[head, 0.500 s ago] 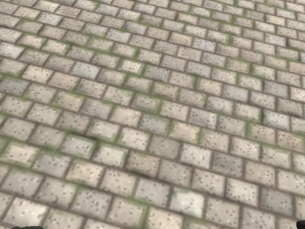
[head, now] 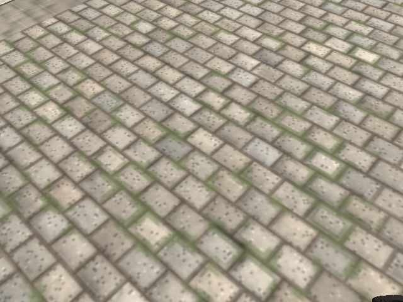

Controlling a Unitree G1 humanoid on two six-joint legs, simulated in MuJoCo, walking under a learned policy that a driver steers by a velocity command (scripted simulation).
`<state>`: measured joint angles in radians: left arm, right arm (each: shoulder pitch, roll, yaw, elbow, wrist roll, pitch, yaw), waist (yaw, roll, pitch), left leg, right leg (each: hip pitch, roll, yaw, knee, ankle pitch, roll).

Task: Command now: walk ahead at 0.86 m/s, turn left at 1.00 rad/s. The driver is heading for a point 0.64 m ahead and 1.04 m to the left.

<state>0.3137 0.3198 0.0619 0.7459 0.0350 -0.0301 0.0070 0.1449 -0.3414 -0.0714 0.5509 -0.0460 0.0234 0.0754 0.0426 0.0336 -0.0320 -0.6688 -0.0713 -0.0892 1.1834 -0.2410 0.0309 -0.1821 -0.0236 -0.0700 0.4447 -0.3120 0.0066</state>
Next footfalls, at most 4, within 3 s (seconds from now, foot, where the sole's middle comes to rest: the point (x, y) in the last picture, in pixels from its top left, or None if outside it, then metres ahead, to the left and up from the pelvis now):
0.32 left None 0.35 0.16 -0.78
0.72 right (163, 218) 0.82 0.24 -0.78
1.16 left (49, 197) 0.91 0.70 -0.78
1.58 right None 1.17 1.10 -0.78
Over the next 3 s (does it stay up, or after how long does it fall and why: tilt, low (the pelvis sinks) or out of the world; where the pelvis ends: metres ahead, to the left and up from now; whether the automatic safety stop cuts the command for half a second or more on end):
stays up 1.11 1.52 -0.01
